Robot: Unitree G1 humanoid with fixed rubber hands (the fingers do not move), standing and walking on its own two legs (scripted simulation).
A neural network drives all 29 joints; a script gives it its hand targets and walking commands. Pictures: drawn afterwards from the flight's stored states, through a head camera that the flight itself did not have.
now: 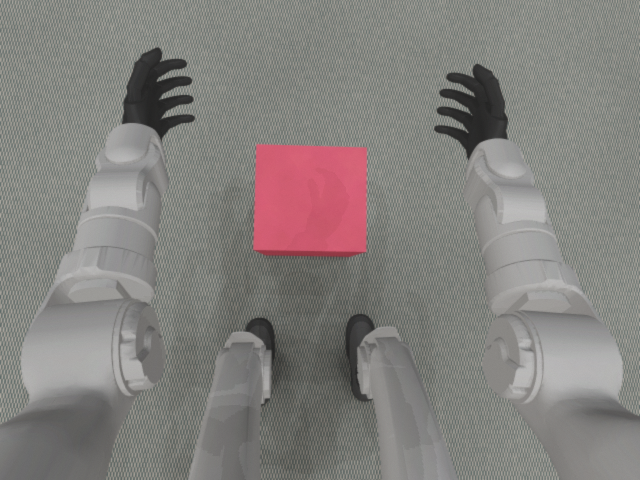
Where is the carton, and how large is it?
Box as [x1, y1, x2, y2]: [253, 144, 366, 256]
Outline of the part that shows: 256,144 253,249 263,254 269,255 350,256 365,251 365,147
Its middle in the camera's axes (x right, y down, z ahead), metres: -0.02 -0.07 +0.85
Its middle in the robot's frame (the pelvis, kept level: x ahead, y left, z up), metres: +0.48 +0.00 -0.51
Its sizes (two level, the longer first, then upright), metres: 0.210 0.200 0.250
